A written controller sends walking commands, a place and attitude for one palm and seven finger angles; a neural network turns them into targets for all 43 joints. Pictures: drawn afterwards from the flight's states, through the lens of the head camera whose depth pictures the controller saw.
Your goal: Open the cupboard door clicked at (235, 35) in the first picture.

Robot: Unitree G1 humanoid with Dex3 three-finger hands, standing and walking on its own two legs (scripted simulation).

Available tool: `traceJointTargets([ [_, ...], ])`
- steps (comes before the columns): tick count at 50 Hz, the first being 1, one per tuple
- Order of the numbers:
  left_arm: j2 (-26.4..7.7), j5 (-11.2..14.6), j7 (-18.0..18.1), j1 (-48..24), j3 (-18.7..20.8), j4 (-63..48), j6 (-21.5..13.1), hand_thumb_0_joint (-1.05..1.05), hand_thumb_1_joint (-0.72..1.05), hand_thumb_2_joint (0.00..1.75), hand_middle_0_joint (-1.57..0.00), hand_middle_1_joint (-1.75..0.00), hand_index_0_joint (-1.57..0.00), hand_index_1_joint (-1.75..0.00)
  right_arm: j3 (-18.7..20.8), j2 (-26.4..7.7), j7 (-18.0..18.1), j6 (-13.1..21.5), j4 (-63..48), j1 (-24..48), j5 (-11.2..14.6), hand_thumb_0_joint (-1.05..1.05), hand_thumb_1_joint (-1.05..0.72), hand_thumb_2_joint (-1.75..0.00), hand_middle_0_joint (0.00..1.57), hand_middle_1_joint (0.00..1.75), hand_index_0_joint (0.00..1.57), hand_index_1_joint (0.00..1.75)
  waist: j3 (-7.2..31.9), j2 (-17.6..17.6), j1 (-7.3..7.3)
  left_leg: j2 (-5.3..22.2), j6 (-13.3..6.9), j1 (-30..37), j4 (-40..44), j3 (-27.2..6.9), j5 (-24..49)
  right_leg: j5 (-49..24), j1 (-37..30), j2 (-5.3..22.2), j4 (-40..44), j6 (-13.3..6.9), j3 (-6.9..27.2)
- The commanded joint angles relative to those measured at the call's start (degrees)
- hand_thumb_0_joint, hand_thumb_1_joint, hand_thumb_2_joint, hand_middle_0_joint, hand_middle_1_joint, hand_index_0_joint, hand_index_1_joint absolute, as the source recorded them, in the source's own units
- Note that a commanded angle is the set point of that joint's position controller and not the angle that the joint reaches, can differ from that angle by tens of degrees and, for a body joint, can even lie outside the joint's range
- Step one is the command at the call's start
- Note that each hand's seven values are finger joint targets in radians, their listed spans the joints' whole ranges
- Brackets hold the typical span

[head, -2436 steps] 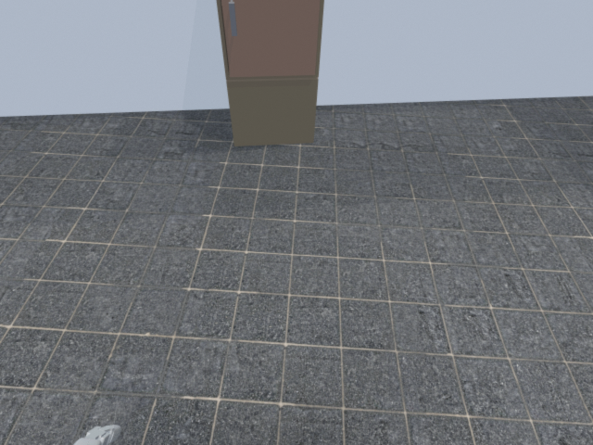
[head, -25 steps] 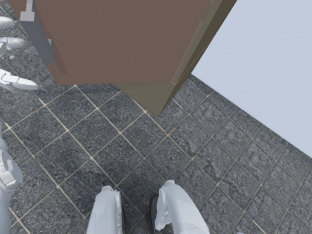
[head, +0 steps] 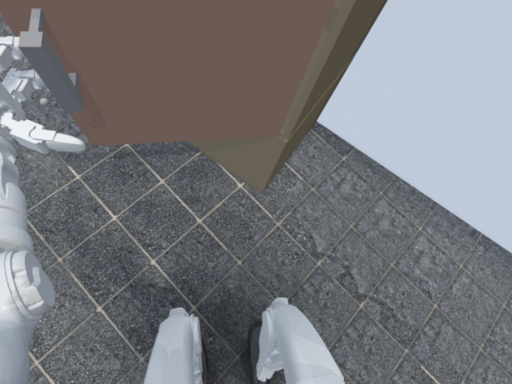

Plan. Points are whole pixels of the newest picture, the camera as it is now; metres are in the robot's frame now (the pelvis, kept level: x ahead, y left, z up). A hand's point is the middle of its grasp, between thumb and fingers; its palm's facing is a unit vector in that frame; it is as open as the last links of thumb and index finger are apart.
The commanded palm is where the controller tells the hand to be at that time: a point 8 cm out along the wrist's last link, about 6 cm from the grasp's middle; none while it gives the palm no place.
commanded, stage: slide the fingers in behind the handle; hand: left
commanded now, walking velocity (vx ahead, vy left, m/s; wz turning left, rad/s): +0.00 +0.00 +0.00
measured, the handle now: (56, 64) +0.56 +0.25 +0.05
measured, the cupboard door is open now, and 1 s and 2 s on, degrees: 43 43 46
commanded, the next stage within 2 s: close the thumb around the handle in 0.82 s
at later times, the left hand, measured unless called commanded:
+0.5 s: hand (64, 104) +0.50 +0.24 +0.04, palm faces +0.08 -1.00 -0.01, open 14.0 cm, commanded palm +0.48 +0.27 +0.04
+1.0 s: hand (61, 101) +0.50 +0.24 +0.04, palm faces +0.08 -1.00 -0.01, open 13.9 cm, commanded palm +0.49 +0.27 +0.04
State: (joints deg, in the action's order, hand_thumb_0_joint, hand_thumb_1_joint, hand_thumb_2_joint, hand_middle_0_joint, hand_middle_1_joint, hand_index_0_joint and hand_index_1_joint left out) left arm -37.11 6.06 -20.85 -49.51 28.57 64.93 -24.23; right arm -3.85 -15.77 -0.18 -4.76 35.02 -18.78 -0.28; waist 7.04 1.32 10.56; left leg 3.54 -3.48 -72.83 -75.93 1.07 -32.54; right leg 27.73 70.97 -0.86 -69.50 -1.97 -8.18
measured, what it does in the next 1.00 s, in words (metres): stands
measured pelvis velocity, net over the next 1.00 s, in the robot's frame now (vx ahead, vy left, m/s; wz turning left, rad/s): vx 0.00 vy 0.00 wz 0.00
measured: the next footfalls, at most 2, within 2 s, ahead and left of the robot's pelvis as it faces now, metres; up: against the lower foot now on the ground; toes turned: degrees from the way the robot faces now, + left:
none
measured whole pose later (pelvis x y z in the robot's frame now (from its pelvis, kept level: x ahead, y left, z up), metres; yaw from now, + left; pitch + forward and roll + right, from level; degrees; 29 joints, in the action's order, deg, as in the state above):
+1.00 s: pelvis +0.00 +0.00 +0.00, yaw +0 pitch +28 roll -5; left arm -33.0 5.8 -16.6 -49.6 26.2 66.2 -26.6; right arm -3.4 -15.5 -0.5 -4.8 35.4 -19.2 -0.4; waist 7.5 1.5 10.7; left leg 3.1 -3.9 -71.4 -75.3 1.7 -32.2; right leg 27.4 69.9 -0.6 -69.3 -1.6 -7.3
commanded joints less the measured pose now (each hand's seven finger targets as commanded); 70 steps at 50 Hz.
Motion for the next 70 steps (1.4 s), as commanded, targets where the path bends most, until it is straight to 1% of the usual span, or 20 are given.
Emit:
traceJointTargets([
  [1,-15.24,1.80,0.29,-22.01,1.29,-13.96,-3.85,0.00,-0.50,0.30,-0.30,-1.20,-0.30,-1.20,4.33,-11.68,0.93,0.81,-1.97,-10.94,-0.33,0.00,-0.90,-0.90,0.20,0.30,0.20,0.30,33.84,13.28,-0.20,-0.96,1.95,28.94,8.39,-6.96,29.65,-17.00,-13.79,-1.69,6.73,0.62,5.70],
  [5,-12.79,1.44,1.76,-21.00,0.04,-13.98,-4.14,0.00,-0.50,0.30,-0.30,-1.20,-0.30,-1.20,4.46,-11.36,0.70,0.81,-1.83,-10.89,-0.40,0.00,-0.90,-0.90,0.20,0.30,0.20,0.30,32.85,12.56,-0.12,-0.76,2.16,29.79,8.84,-7.14,30.23,-16.65,-12.88,-1.65,6.87,0.72,5.33],
  [8,-12.60,1.37,2.70,-19.50,0.32,-12.13,-3.89,0.00,-0.50,0.30,-0.30,-1.20,-0.30,-1.20,4.37,-11.21,0.59,0.79,-2.13,-10.52,-0.35,0.00,-0.90,-0.90,0.20,0.30,0.20,0.30,30.47,9.60,-0.16,-1.21,1.69,25.78,9.05,-6.12,27.11,-16.57,-15.67,-1.66,7.44,0.84,5.88],
  [10,-13.96,1.00,3.20,-19.83,1.27,-12.55,-4.29,0.00,-0.50,0.30,-0.30,-1.20,-0.30,-1.20,4.27,-11.25,0.69,0.74,-2.41,-10.55,-0.45,0.00,-0.90,-0.90,0.20,0.30,0.20,0.30,31.41,9.82,-0.44,-1.25,1.65,25.42,9.01,-5.88,27.44,-17.50,-16.63,-1.60,6.99,0.76,6.05],
  [15,-10.54,1.17,3.26,-18.42,-0.76,-13.44,-5.50,0.00,-0.50,0.30,-0.30,-1.20,-0.30,-1.20,4.55,-10.90,0.29,0.85,-2.53,-10.20,-0.47,0.00,-0.90,-0.90,0.20,0.30,0.20,0.30,32.26,10.76,-0.80,-1.24,1.99,27.73,9.43,-5.99,28.19,-17.36,-15.97,-1.64,7.16,0.64,5.97],
  [19,-9.54,1.60,3.52,-19.91,-1.32,-11.60,-5.55,0.00,-0.50,0.30,-0.30,-1.20,-0.30,-1.20,4.60,-10.91,0.46,0.96,-2.27,-9.98,-0.26,0.00,-0.90,-0.90,0.20,0.30,0.20,0.30,29.35,7.83,0.30,-1.40,1.58,24.70,9.55,-5.91,23.97,-15.14,-15.79,-1.65,7.59,0.70,6.15],
  [21,-9.04,1.40,4.04,-21.42,-1.84,-11.36,-5.42,0.00,-0.50,0.30,-0.30,-1.20,-0.30,-1.20,4.55,-10.94,0.58,0.99,-2.17,-9.91,-0.28,0.00,-0.90,-0.90,0.20,0.30,0.20,0.30,28.68,8.16,0.58,-1.47,1.63,24.40,9.96,-5.96,22.91,-14.15,-15.42,-1.56,7.83,0.80,6.11],
  [23,-9.73,1.04,4.73,-22.44,-1.30,-13.70,-6.33,0.00,-0.50,0.30,-0.30,-1.20,-0.30,-1.20,4.69,-10.98,0.45,1.21,-2.24,-9.77,-0.55,0.00,-0.90,-0.90,0.20,0.30,0.20,0.30,31.31,11.43,-0.23,-1.46,2.04,27.43,9.99,-6.47,24.50,-13.85,-14.09,-1.50,7.36,0.52,5.92],
  [25,-10.79,0.49,5.09,-21.88,-0.66,-12.90,-6.85,0.00,-0.50,0.30,-0.30,-1.20,-0.30,-1.20,4.67,-11.05,0.38,1.14,-1.81,-10.24,-0.75,0.00,-0.90,-0.90,0.20,0.30,0.20,0.30,32.36,11.28,-0.22,-1.23,2.22,28.72,9.63,-6.72,26.16,-14.67,-13.57,-1.63,7.00,0.48,5.81],
  [29,-10.38,0.46,4.85,-21.52,-1.01,-8.56,-5.86,0.00,-0.50,0.30,-0.30,-1.20,-0.30,-1.20,4.26,-11.07,0.55,1.08,-2.17,-9.98,-0.53,0.00,-0.90,-0.90,0.20,0.30,0.20,0.30,27.48,7.12,0.80,-1.58,1.42,22.35,9.48,-5.99,20.96,-12.58,-14.87,-1.66,7.50,0.67,6.26],
  [33,-10.24,0.47,4.47,-22.34,-1.49,-12.12,-6.81,0.00,-0.50,0.30,-0.30,-1.20,-0.30,-1.20,4.48,-11.19,0.51,1.20,-2.39,-9.73,-0.59,0.00,-0.90,-0.90,0.20,0.30,0.20,0.30,32.33,11.68,-0.32,-1.42,2.20,27.87,10.04,-6.82,24.02,-13.00,-13.50,-1.53,7.01,0.35,5.78],
  [37,-10.72,0.91,4.38,-21.66,-0.69,-9.28,-5.89,0.00,-0.50,0.30,-0.30,-1.20,-0.30,-1.20,4.45,-11.46,0.63,0.99,-2.16,-10.31,-0.52,0.00,-0.90,-0.90,0.20,0.30,0.20,0.30,29.87,7.97,0.56,-1.34,1.79,24.81,9.75,-6.77,22.69,-12.98,-14.04,-1.64,7.13,0.75,5.76],
  [43,-11.45,0.45,4.38,-22.04,-0.53,-11.91,-6.50,0.00,-0.50,0.30,-0.30,-1.20,-0.30,-1.20,4.52,-11.42,0.53,1.01,-2.31,-10.37,-0.61,0.00,-0.90,-0.90,0.20,0.30,0.20,0.30,32.00,10.45,-0.27,-1.25,2.19,27.48,9.96,-7.06,24.72,-13.51,-13.77,-1.65,6.92,0.54,5.71],
  [44,-10.81,0.55,4.36,-21.18,-0.78,-11.47,-6.55,0.00,-0.50,0.30,-0.30,-1.20,-0.30,-1.20,4.54,-11.37,0.44,0.97,-2.26,-10.48,-0.63,0.00,-0.90,-0.90,0.20,0.30,0.20,0.30,31.89,11.62,-0.35,-1.19,2.27,28.36,9.72,-7.24,25.75,-13.69,-12.34,-1.72,6.55,0.32,5.50],
  [46,-9.82,0.57,4.42,-21.74,-1.67,-9.67,-5.93,0.00,-0.50,0.30,-0.30,-1.20,-0.30,-1.20,4.48,-11.54,0.50,0.71,-1.87,-10.36,-0.52,0.00,-0.90,-0.90,0.20,0.30,0.20,0.30,28.91,9.64,0.71,-1.01,2.26,27.20,10.02,-7.38,23.76,-12.35,-11.17,-1.68,7.11,0.58,5.29],
  [54,-11.06,0.86,4.08,-20.67,-0.55,-11.48,-6.26,0.00,-0.05,0.49,-0.33,-1.25,-0.33,-1.25,4.53,-11.55,0.56,0.84,-2.13,-10.73,-0.63,0.00,-0.90,-0.90,0.20,0.30,0.20,0.30,31.83,11.23,-0.45,-1.00,2.55,29.41,9.90,-7.54,27.51,-14.51,-12.45,-1.69,6.46,0.30,5.19],
  [59,-7.64,1.29,4.26,-21.55,-2.71,-12.47,-6.21,0.00,0.23,0.61,-0.35,-1.28,-0.35,-1.28,4.81,-11.35,0.35,0.66,-1.93,-10.58,-0.59,0.00,-0.90,-0.90,0.20,0.30,0.20,0.30,30.90,11.24,0.30,-0.77,2.71,31.02,10.08,-7.99,28.13,-13.97,-10.54,-1.81,6.78,0.39,4.83],
  [60,-8.74,1.02,4.53,-22.07,-2.17,-12.95,-6.34,0.00,0.28,0.64,-0.36,-1.28,-0.36,-1.28,4.85,-11.51,0.36,0.53,-1.67,-10.69,-0.63,0.00,-0.90,-0.90,0.20,0.30,0.20,0.30,31.33,12.15,-0.06,-0.58,3.23,32.26,10.55,-8.54,29.02,-13.77,-10.20,-1.77,6.70,0.36,4.54],
  [64,-7.34,0.81,5.37,-22.39,-2.90,-9.93,-6.04,0.00,0.51,0.73,-0.37,-1.31,-0.37,-1.31,4.74,-11.39,0.49,0.66,-1.38,-10.69,-0.64,0.00,-0.90,-0.90,0.20,0.30,0.20,0.30,28.09,8.96,1.05,-0.86,2.64,29.23,10.66,-8.34,24.85,-12.13,-9.80,-1.82,7.20,0.44,4.64],
  [70,-8.39,-0.33,5.73,-24.33,-3.23,-9.74,-6.39,0.00,0.84,0.88,-0.40,-1.34,-0.40,-1.34,4.52,-11.52,0.55,0.64,-1.44,-10.66,-0.95,0.00,-0.90,-0.90,0.20,0.30,0.20,0.30,29.93,11.23,1.21,-0.99,2.77,29.74,10.01,-8.19,25.83,-12.69,-9.40,-1.68,6.67,0.35,4.93],
])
